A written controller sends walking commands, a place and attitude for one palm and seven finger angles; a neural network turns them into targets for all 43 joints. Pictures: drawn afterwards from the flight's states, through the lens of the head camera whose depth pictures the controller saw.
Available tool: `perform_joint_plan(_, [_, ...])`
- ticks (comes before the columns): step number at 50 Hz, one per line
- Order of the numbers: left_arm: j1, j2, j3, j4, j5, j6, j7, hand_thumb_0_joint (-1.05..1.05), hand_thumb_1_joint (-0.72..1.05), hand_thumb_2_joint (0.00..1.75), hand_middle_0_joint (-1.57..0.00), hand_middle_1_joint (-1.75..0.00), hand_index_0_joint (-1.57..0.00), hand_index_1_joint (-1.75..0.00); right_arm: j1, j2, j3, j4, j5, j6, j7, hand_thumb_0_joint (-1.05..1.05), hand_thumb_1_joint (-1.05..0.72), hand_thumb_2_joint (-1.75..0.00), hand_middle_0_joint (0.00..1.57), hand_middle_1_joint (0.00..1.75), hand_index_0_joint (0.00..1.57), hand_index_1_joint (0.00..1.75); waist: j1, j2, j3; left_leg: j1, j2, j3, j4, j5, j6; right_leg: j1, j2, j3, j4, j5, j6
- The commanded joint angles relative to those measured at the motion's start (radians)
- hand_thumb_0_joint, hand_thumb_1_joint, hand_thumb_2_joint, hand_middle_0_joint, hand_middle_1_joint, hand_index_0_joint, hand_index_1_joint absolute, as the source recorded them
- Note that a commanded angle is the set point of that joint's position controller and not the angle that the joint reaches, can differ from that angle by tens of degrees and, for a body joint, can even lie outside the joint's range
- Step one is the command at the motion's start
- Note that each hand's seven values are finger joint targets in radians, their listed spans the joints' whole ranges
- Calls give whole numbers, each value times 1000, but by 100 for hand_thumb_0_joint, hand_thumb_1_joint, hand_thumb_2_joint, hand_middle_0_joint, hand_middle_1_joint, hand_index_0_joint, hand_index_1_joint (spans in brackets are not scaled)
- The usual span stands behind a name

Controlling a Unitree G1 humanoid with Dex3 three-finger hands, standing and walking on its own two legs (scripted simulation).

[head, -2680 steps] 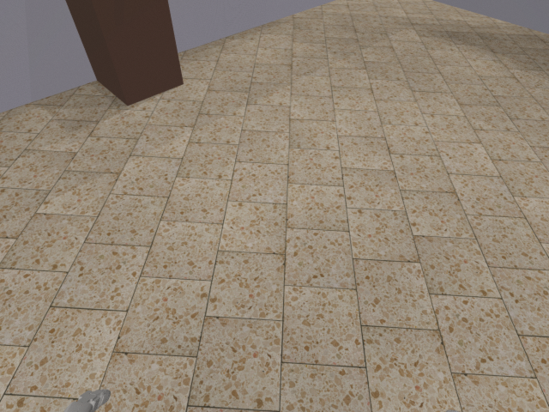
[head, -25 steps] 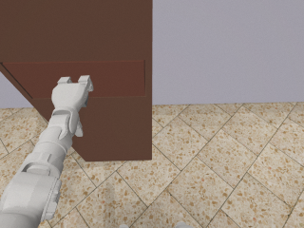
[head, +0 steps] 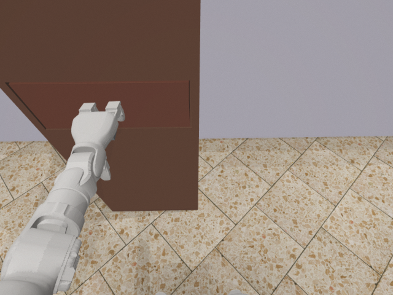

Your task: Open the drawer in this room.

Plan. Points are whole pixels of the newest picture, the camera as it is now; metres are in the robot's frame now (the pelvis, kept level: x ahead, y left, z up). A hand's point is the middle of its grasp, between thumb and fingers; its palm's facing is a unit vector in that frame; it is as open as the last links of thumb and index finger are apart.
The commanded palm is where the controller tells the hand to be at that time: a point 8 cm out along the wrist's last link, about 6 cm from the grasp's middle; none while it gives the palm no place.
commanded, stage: close the thumb around the handle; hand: left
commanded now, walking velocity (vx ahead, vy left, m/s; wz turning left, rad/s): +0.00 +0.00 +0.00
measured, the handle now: (106, 120) +0.49 +0.21 +0.03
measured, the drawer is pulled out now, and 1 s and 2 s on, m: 0.00 0.00 0.09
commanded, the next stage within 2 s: pull the drawer open in 0.76 s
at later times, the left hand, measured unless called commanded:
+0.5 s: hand (105, 139) +0.45 +0.21 +0.02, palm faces -0.06 -0.02 -1.00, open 8.7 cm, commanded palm +0.43 +0.21 +0.07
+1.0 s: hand (105, 139) +0.45 +0.21 +0.01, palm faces -0.05 -0.02 -1.00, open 7.9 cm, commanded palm +0.41 +0.22 +0.07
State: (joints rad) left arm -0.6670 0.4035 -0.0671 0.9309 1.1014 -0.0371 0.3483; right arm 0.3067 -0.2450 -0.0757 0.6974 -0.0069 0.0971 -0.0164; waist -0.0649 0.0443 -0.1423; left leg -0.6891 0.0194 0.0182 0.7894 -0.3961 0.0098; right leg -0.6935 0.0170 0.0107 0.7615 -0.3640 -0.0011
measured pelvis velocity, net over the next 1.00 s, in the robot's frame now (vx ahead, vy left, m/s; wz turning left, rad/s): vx -0.01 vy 0.00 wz -0.02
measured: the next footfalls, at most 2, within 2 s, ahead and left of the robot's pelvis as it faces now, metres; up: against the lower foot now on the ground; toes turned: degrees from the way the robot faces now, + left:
none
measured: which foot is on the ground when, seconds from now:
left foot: down 0.00-1.00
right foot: down 0.00-1.00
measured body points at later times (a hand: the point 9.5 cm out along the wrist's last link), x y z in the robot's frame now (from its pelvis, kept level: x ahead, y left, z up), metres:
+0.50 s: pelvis +0.00 +0.00 +0.00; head +0.08 -0.01 +0.44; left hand +0.45 +0.21 +0.07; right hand +0.04 -0.28 -0.13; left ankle -0.02 +0.11 -0.70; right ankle -0.01 -0.12 -0.71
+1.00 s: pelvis -0.01 +0.00 +0.00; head +0.08 -0.01 +0.44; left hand +0.45 +0.21 +0.07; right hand +0.04 -0.27 -0.13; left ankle -0.02 +0.11 -0.70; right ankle -0.01 -0.12 -0.70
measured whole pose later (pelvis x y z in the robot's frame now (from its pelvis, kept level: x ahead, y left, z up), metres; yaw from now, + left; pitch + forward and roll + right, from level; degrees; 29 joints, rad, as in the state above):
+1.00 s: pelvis -0.01 +0.00 +0.00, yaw -1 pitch +18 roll -1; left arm -0.71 0.44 -0.04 0.98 1.10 -0.05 0.33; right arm 0.31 -0.25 -0.06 0.68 0.00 0.10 -0.03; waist -0.09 0.04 -0.14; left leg -0.72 0.02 0.03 0.79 -0.39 0.01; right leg -0.73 0.02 0.02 0.76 -0.35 0.00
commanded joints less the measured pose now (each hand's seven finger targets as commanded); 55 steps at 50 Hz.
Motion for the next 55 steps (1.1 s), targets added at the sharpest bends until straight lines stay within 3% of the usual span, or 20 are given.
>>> perform_joint_plan(1, [-379,203,54,-170,0,-5,31,0,-50,30,-30,-120,-30,-120,86,-147,-48,-75,3,-24,-15,0,-90,-90,20,30,20,30,-12,-14,-377,246,-36,10,-49,429,26,187,38,-30,-64,381,-38])
perform_joint_plan(3, [-387,202,47,-152,6,-2,32,0,-50,30,-30,-120,-30,-120,81,-147,-46,-71,6,-24,-18,0,-90,-90,20,30,20,30,-16,-17,-342,227,-38,11,-56,390,25,169,37,-30,-70,351,-38])
perform_joint_plan(6, [-403,214,55,-156,6,-2,35,0,-33,37,-31,-122,-31,-122,87,-147,-46,-71,4,-26,-18,0,-90,-90,20,30,20,30,-13,-1,-374,238,-38,10,-52,405,26,179,37,-27,-63,364,-40])
perform_joint_plan(9, [-406,186,31,-140,1,4,33,0,-16,44,-32,-124,-32,-124,84,-145,-46,-72,6,-26,-19,0,-90,-90,20,30,20,30,-27,-25,-348,224,-40,14,-54,370,28,171,36,-27,-77,350,-35])
perform_joint_plan(10, [-416,209,52,-129,1,3,32,0,-11,47,-33,-124,-33,-124,88,-148,-47,-66,5,-27,-20,0,-90,-90,20,30,20,30,-28,-38,-346,218,-39,13,-54,371,28,177,35,-26,-77,351,-36])
perform_joint_plan(14, [-442,197,24,-106,3,11,27,0,12,56,-34,-127,-34,-127,91,-148,-41,-67,8,-27,-24,0,-90,-90,20,30,20,30,-38,-28,-332,206,-43,14,-58,332,30,161,35,-24,-84,320,-34])
perform_joint_plan(17, [-426,258,70,-68,3,15,20,0,28,64,-36,-128,-36,-128,96,-155,-37,-64,9,-22,-30,0,-90,-90,20,30,20,30,-27,-53,-332,182,-45,14,-59,321,31,177,33,-19,-81,321,-33])
perform_joint_plan(18, [-457,228,37,-93,-1,12,16,0,34,66,-36,-129,-36,-129,95,-151,-36,-69,8,-25,-30,0,-90,-90,20,30,20,30,-36,-30,-345,191,-46,17,-60,319,32,176,31,-17,-85,323,-30])
perform_joint_plan(22, [-419,258,71,-93,-5,-5,5,0,56,76,-38,-131,-38,-131,104,-151,-37,-71,7,-24,-31,0,-90,-90,20,30,20,30,-16,-21,-379,194,-44,18,-52,349,30,196,32,-17,-72,350,-33])
perform_joint_plan(25, [-409,271,85,-81,-5,-15,2,0,73,83,-39,-133,-39,-133,107,-153,-38,-70,5,-23,-33,0,-90,-90,20,30,20,30,-18,-38,-372,175,-45,17,-47,351,31,205,32,-14,-71,362,-32])
perform_joint_plan(28, [-414,234,53,-85,-4,-19,5,0,90,90,-40,-135,-40,-135,110,-152,-40,-73,9,-25,-31,0,-90,-90,20,30,20,30,-28,-36,-342,178,-42,16,-52,329,31,166,34,-20,-77,323,-32])
perform_joint_plan(31, [-460,250,56,-97,5,-19,18,0,90,90,-40,-135,-40,-135,115,-156,-41,-69,7,-26,-30,0,-90,-90,20,30,20,30,-36,-19,-351,182,-41,14,-49,327,31,155,35,-18,-74,314,-32])
perform_joint_plan(32, [-430,278,87,-85,7,-15,21,0,90,90,-40,-135,-40,-135,116,-157,-42,-66,7,-25,-30,0,-90,-90,20,30,20,30,-22,-28,-356,178,-42,15,-48,329,32,164,36,-18,-72,316,-34])
perform_joint_plan(36, [-433,301,95,-68,9,-3,21,0,90,90,-40,-135,-40,-135,118,-159,-37,-65,8,-22,-33,0,-90,-90,20,30,20,30,-22,-30,-355,157,-45,17,-48,319,32,174,33,-14,-72,318,-32])
perform_joint_plan(43, [-435,296,81,-43,-1,5,13,0,90,90,-40,-135,-40,-135,108,-159,-29,-72,11,-21,-37,0,-90,-90,20,30,20,30,-29,-37,-319,142,-45,20,-58,284,33,167,31,-16,-83,288,-29])
perform_joint_plan(47, [-336,293,106,-94,-10,-9,9,0,90,90,-40,-135,-40,-135,97,-153,-33,-93,9,-19,-33,0,-90,-90,20,30,20,30,13,-31,-394,179,-44,28,-60,339,32,225,33,-14,-73,342,-32])
perform_joint_plan(51, [-233,258,103,-150,-26,-21,3,0,90,90,-40,-135,-40,-135,79,-148,-35,-110,11,-19,-28,0,-90,-90,20,30,20,30,30,-28,-395,197,-40,29,-65,382,30,253,36,-17,-71,386,-33])
perform_joint_plan(52, [-167,264,121,-160,-31,-21,1,0,90,90,-40,-135,-40,-135,71,-147,-36,-117,12,-19,-26,0,-90,-90,20,30,20,30,51,-29,-387,196,-39,31,-69,398,29,266,37,-17,-70,397,-36])
perform_joint_plan(53, [-150,243,105,-188,-31,-22,1,0,90,90,-40,-135,-40,-135,62,-147,-38,-123,13,-20,-25,0,-90,-90,20,30,20,30,43,-45,-383,207,-37,31,-69,411,30,265,38,-18,-73,410,-34])
perform_joint_plan(55, [-84,251,127,-259,-38,-22,4,0,90,90,-40,-135,-40,-135,44,-148,-42,-137,14,-21,-21,0,-90,-90,20,30,20,30,59,-34,-404,226,-35,31,-69,465,30,294,39,-13,-73,451,-37])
